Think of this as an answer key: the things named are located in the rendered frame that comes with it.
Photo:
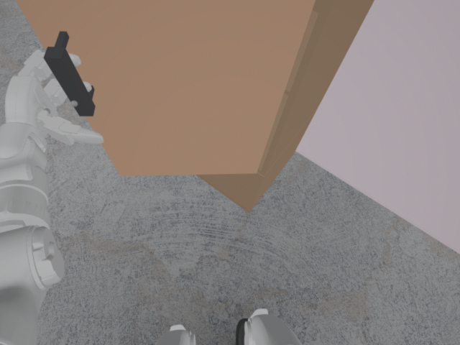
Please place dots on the cupboard door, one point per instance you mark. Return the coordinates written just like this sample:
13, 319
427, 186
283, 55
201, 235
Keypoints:
182, 87

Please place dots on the left robot forearm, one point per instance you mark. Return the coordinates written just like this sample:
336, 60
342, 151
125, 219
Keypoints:
24, 185

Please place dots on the robot left hand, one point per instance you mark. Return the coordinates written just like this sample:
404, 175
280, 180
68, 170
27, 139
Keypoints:
26, 100

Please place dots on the handle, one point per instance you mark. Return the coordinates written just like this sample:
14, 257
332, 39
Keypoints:
66, 74

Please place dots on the robot right shin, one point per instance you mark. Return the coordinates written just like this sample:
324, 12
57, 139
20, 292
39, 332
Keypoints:
257, 312

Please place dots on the robot left upper arm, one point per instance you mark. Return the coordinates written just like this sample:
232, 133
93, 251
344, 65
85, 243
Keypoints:
30, 263

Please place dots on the right robot thigh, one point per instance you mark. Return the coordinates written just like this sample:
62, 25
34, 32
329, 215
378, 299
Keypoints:
266, 329

